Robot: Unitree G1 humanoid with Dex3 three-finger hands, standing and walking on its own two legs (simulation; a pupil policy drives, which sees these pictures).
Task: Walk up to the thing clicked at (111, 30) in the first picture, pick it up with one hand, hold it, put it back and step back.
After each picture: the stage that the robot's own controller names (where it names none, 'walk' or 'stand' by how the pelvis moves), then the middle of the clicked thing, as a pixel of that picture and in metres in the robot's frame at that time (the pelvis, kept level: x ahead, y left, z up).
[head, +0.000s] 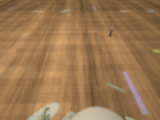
stand; (111, 32) +2.20 -0.63 -0.65
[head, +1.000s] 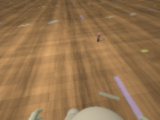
walk; (98, 37) +2.13 -0.14 -0.63
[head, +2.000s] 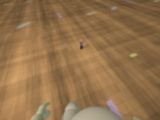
walk; (81, 44) +1.54 +0.21 -0.65
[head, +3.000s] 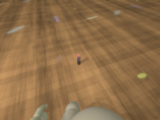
walk; (78, 59) +1.06 +0.21 -0.65
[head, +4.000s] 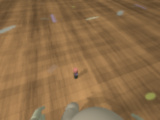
walk; (75, 73) +0.68 +0.20 -0.63
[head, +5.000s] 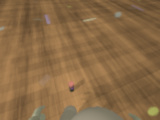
walk; (71, 87) +0.46 +0.18 -0.64
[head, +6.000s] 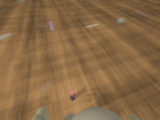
stand; (72, 95) +0.39 +0.18 -0.65
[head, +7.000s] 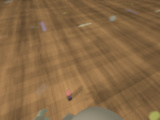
stand; (69, 95) +0.37 +0.22 -0.65
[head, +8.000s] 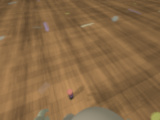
stand; (70, 94) +0.40 +0.21 -0.66
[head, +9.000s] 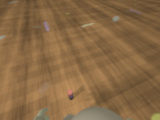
stand; (70, 95) +0.39 +0.21 -0.66
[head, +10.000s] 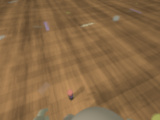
go down; (70, 95) +0.38 +0.21 -0.66
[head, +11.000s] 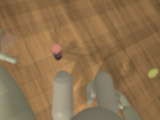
go down; (57, 53) +0.48 +0.21 -0.27
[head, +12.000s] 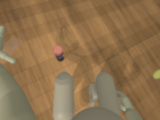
approach; (59, 54) +0.48 +0.21 -0.27
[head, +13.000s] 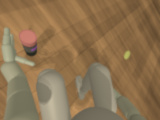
close in; (30, 45) +0.47 +0.26 -0.17
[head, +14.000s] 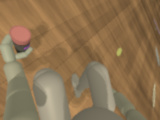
close; (22, 43) +0.46 +0.27 -0.16
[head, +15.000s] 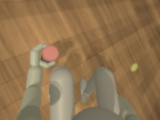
lift; (47, 56) +0.37 +0.24 -0.12
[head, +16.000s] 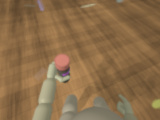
lift; (63, 71) +0.32 +0.16 +0.05
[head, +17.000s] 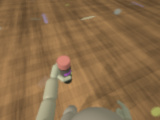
hold; (65, 71) +0.32 +0.16 +0.05
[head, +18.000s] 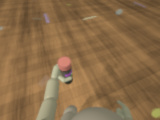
hold; (66, 72) +0.32 +0.16 +0.04
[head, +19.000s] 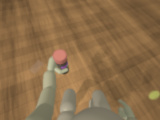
crouch; (62, 64) +0.38 +0.17 -0.01
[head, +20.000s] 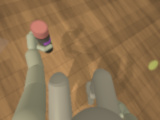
lower; (44, 40) +0.51 +0.22 -0.03
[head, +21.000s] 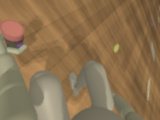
lower; (14, 41) +0.47 +0.27 -0.17
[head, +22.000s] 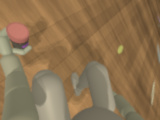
lower; (20, 42) +0.46 +0.27 -0.17
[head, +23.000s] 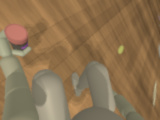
lower; (19, 43) +0.46 +0.27 -0.17
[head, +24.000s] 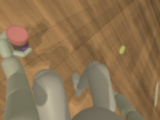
lower; (20, 44) +0.45 +0.27 -0.17
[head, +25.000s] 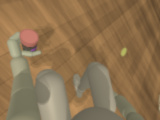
open; (29, 46) +0.46 +0.25 -0.17
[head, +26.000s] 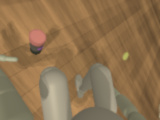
stand; (36, 44) +0.45 +0.25 -0.18
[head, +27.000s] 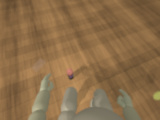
stand; (70, 74) +0.44 +0.17 -0.48
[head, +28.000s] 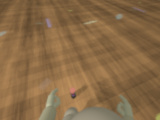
stand; (73, 93) +0.40 +0.16 -0.60
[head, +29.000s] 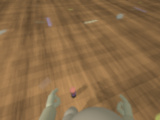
stand; (73, 93) +0.40 +0.15 -0.60
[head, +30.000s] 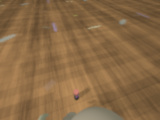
stand; (76, 95) +0.41 +0.14 -0.65
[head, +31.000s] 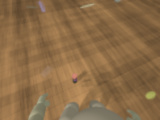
walk; (74, 78) +0.48 +0.13 -0.64
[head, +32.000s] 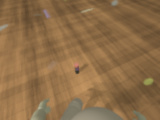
walk; (76, 68) +0.71 +0.19 -0.63
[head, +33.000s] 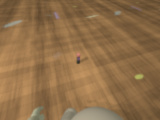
stand; (78, 58) +1.04 +0.17 -0.63
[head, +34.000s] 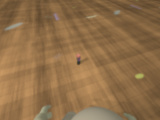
stand; (78, 59) +1.04 +0.18 -0.65
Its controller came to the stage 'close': yes
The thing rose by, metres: 0.69
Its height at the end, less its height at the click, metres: +0.00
